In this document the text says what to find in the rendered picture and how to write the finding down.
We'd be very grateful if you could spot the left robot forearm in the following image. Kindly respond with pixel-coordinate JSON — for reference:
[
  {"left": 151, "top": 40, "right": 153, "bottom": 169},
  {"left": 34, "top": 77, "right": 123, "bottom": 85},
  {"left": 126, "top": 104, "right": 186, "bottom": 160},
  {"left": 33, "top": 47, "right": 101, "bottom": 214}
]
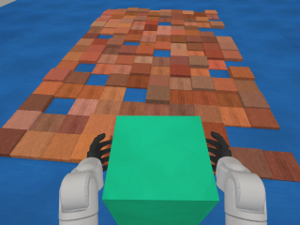
[{"left": 58, "top": 157, "right": 104, "bottom": 225}]

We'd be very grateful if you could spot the right robot hand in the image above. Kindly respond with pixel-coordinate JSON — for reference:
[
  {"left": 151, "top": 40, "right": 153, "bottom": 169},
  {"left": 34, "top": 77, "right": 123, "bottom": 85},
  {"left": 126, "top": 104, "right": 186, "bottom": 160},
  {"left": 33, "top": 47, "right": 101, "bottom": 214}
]
[{"left": 205, "top": 131, "right": 232, "bottom": 172}]

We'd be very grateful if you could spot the carton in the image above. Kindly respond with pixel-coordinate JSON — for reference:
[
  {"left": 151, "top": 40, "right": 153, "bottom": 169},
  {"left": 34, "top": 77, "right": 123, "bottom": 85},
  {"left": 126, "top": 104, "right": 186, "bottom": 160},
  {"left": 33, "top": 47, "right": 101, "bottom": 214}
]
[{"left": 102, "top": 115, "right": 219, "bottom": 225}]

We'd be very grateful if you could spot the left robot hand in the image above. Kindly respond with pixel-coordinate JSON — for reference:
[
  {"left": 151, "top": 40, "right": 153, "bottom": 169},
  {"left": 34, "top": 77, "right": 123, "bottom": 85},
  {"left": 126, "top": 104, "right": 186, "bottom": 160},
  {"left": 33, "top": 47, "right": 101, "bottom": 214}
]
[{"left": 87, "top": 133, "right": 113, "bottom": 172}]

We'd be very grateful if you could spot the right robot forearm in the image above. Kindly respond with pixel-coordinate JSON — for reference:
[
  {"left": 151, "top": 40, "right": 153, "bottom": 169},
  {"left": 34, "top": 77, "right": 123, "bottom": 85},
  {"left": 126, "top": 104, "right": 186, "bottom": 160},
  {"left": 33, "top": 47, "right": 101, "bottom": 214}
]
[{"left": 216, "top": 157, "right": 267, "bottom": 225}]

